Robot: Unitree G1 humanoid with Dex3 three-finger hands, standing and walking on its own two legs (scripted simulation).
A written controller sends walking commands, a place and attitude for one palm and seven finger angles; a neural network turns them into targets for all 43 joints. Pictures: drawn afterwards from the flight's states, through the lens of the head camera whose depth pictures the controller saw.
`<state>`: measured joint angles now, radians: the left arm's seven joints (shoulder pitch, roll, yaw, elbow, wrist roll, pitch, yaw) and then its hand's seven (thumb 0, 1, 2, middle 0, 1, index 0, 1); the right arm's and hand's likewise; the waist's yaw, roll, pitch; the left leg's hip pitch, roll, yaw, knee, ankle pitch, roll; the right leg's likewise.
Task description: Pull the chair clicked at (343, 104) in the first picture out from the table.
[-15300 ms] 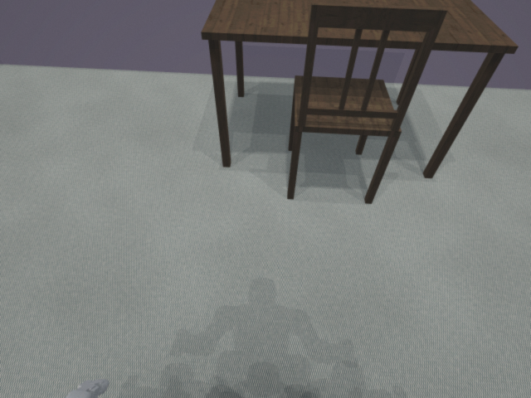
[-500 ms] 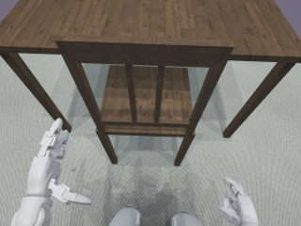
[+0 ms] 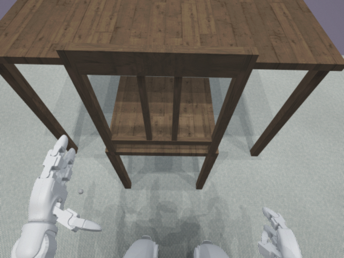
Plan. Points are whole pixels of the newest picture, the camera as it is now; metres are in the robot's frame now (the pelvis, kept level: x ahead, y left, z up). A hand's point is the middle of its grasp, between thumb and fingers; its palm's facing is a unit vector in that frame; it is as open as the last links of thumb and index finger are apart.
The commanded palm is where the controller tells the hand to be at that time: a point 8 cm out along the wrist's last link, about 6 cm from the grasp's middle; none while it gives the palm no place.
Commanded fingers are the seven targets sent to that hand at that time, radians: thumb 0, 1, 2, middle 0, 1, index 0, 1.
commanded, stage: raise the hand toward the chair's back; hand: left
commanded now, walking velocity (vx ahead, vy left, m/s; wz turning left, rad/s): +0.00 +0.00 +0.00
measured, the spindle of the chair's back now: (146, 112) +0.49 +0.10 -0.01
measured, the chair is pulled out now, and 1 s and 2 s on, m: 0.00 0.00 0.00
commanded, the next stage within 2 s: aim the fingers beside a spindle in 0.06 s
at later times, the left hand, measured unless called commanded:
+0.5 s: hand (102, 185) +0.26 +0.17 +0.03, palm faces +0.02 -1.00 -0.02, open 16.9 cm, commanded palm +0.24 +0.22 +0.02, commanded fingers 0.00 -0.50 0.30 -0.06 -0.08 -0.06 -0.08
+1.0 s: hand (126, 172) +0.31 +0.13 +0.00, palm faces +0.02 -1.00 -0.01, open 16.9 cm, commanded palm +0.29 +0.18 +0.00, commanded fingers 0.00 -0.50 0.30 -0.06 -0.08 -0.06 -0.08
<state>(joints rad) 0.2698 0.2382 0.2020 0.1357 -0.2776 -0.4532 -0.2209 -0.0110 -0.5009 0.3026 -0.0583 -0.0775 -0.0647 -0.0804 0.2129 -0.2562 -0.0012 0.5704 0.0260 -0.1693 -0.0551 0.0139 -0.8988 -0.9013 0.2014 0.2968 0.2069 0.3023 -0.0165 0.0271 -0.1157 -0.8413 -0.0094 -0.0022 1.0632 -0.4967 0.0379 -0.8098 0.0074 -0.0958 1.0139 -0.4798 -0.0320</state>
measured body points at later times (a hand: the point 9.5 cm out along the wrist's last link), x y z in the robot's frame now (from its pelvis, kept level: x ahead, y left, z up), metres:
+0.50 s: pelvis -0.01 +0.00 -0.01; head +0.08 +0.00 +0.43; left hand +0.26 +0.22 +0.03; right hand +0.17 -0.25 -0.10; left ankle +0.01 +0.09 -0.67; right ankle +0.01 -0.10 -0.67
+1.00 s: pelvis -0.01 -0.01 -0.02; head +0.09 -0.01 +0.41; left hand +0.30 +0.18 +0.00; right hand +0.15 -0.26 -0.13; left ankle +0.01 +0.09 -0.67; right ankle +0.01 -0.10 -0.67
